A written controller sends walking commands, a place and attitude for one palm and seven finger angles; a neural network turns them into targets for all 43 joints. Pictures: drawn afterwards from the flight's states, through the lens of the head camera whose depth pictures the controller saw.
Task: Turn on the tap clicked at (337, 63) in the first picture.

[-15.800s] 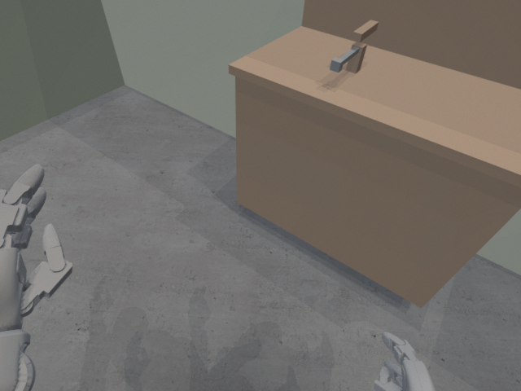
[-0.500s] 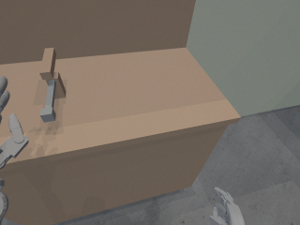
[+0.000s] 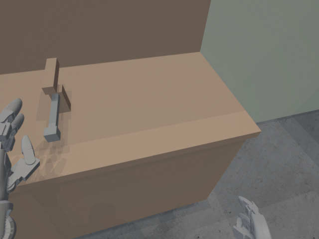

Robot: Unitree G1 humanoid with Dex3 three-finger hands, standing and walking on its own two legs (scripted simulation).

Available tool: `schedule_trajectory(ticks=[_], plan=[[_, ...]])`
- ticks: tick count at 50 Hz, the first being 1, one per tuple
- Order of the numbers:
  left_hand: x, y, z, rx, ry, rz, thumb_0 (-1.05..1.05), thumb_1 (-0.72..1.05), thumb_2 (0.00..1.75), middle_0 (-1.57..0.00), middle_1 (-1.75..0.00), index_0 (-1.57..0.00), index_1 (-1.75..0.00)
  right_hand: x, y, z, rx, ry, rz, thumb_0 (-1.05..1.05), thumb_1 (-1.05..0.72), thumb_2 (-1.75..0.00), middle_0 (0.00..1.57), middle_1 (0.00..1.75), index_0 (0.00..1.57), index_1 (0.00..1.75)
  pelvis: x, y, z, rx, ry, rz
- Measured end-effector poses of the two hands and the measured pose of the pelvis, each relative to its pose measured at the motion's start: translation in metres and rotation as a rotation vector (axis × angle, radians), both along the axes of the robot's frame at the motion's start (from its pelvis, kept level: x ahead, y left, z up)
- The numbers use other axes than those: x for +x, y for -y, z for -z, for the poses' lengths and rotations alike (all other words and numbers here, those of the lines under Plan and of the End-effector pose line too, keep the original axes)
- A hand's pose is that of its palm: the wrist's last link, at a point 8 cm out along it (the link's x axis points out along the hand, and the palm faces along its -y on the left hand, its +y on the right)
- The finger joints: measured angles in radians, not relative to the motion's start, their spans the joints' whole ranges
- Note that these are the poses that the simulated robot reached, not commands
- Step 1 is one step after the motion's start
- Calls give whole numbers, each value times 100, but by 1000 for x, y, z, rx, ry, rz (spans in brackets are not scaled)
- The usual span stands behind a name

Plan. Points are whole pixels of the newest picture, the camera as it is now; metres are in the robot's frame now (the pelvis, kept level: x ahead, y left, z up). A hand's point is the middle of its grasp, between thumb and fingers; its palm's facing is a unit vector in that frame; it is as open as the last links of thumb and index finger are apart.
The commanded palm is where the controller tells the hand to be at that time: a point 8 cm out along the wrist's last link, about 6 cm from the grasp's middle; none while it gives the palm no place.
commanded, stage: come to a stop and stand still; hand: left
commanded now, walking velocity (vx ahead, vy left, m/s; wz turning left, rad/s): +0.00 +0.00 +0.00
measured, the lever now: (52, 134) +0.32 +0.29 +0.08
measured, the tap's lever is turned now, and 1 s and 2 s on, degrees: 0 0 0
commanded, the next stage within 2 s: look again from close up in 0.12 s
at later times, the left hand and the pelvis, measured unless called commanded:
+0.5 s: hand (32, 154) +0.23 +0.27 +0.15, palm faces +0.34 -0.83 -0.44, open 7.4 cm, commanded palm +0.17 +0.30 +0.17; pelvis +0.00 +0.02 -0.01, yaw -2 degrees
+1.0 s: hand (37, 164) +0.21 +0.24 +0.16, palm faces +0.34 -0.84 -0.43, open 7.4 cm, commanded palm +0.14 +0.28 +0.17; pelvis -0.02 +0.00 -0.01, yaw -1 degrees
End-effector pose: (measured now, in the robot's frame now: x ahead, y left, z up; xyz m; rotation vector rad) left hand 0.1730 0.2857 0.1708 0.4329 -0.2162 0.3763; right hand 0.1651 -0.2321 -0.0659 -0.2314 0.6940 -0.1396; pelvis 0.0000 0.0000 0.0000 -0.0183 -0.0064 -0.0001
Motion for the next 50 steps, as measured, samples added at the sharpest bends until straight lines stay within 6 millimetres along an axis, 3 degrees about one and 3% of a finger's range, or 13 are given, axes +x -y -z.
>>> schedule_trajectory(ticks=[4,7,10,12,16,21,27,31,39,45,50], plan=[[-1,-4,4,-19,-8,-22,2,89,89,-21,-30,-21,-30,0,-2,1,-5,-12,-2,2,-90,-90,20,30,20,30,1,-2,-1,-1,2,-5],[13,-31,-25,159,92,-34,2,88,89,-22,-30,-22,-30,-2,-7,6,-20,-39,-68,2,-90,-90,20,30,20,30,-8,1,2,-3,6,-15],[24,-47,-43,159,180,-73,2,89,89,-21,-30,-21,-30,-4,-13,10,25,-32,-85,2,-90,-90,20,30,20,30,-14,-2,4,3,16,9],[26,-35,-38,129,160,-34,2,89,90,-20,-30,-21,-30,-5,-17,10,68,2,-64,2,-90,-90,20,30,20,30,-14,-8,5,5,18,27],[24,0,-7,89,6,117,2,90,90,-20,-30,-20,-30,-13,-24,10,102,35,-14,2,-90,-90,20,30,20,30,-8,-17,5,10,17,49],[20,-5,16,70,-93,137,2,89,89,-21,-30,-21,-30,-23,-30,14,76,-13,5,2,-90,-90,20,30,20,30,-4,-20,5,13,20,47],[21,-28,0,72,22,39,2,88,89,-22,-30,-22,-30,-18,-33,16,44,-51,-38,2,-90,-90,20,30,20,30,0,-23,5,6,27,29],[21,-27,-7,60,78,43,2,89,89,-21,-30,-21,-30,-6,-36,11,38,-24,-48,2,-90,-90,20,30,20,30,3,-27,5,3,25,27],[23,-25,2,47,42,65,2,89,89,-21,-30,-21,-30,19,-43,-3,49,59,-59,2,-90,-90,20,30,20,30,1,-26,6,9,16,34],[12,-12,-1,72,53,74,2,89,89,-21,-30,-21,-30,22,-43,-2,70,82,-108,2,-90,-90,20,30,20,30,-10,-13,10,4,19,30],[-5,5,-5,100,70,106,2,89,89,-21,-30,-21,-30,10,-30,5,64,65,-118,2,-90,-90,20,30,20,30,-23,-1,14,-14,11,26]])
